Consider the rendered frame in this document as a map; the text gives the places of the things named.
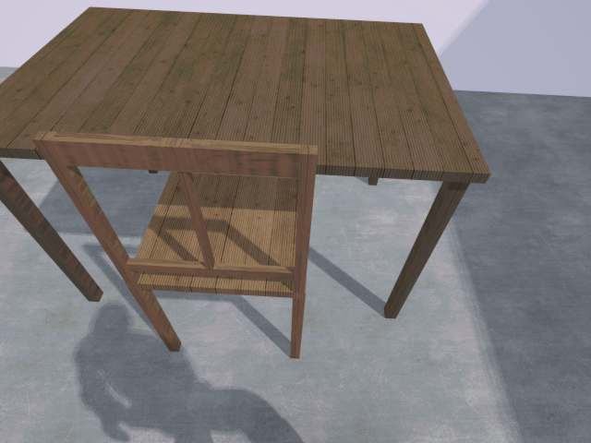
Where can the table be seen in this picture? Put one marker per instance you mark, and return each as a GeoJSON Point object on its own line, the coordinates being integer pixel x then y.
{"type": "Point", "coordinates": [372, 95]}

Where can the chair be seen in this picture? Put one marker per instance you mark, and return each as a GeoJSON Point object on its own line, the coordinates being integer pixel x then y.
{"type": "Point", "coordinates": [210, 233]}

